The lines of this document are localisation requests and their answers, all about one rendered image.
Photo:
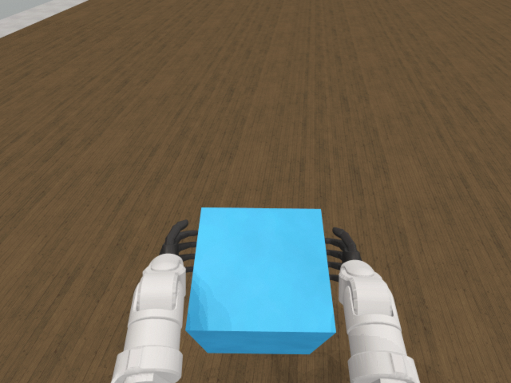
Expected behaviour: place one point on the left robot hand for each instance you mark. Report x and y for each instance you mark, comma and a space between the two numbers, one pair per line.
172, 245

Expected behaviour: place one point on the carton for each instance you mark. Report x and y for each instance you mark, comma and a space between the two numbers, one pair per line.
260, 282

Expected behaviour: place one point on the robot right forearm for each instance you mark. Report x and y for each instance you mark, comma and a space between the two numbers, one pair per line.
378, 353

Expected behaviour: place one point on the robot left forearm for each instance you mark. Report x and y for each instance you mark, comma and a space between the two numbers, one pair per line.
152, 345

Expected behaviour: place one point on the right robot hand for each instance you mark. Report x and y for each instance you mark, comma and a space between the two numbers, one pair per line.
348, 247

